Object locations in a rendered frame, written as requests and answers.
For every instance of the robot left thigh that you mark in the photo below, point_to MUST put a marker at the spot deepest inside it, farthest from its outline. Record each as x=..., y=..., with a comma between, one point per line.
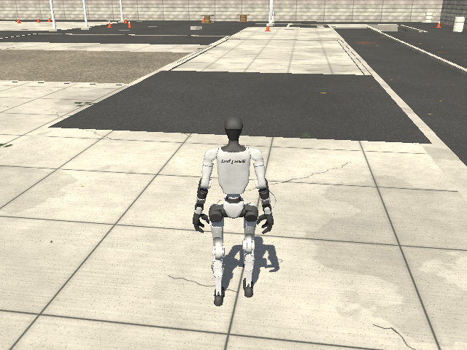
x=216, y=219

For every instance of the left robot upper arm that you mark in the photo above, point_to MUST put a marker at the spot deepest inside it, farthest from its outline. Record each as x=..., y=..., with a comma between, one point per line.
x=207, y=167

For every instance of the right robot hand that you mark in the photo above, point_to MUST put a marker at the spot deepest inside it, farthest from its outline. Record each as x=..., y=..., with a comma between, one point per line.
x=269, y=222

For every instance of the humanoid robot torso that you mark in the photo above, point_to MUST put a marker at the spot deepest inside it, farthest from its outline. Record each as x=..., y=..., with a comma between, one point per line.
x=233, y=169

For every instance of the right robot upper arm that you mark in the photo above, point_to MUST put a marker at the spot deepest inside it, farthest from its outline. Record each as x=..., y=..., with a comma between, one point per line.
x=259, y=167

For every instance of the right robot forearm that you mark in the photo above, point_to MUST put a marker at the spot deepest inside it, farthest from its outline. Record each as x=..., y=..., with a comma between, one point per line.
x=265, y=199

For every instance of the left robot forearm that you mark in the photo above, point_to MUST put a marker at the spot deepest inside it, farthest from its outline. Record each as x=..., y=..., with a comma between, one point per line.
x=200, y=199

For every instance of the left robot hand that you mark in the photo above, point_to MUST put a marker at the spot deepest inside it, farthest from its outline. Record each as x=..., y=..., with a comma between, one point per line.
x=197, y=223

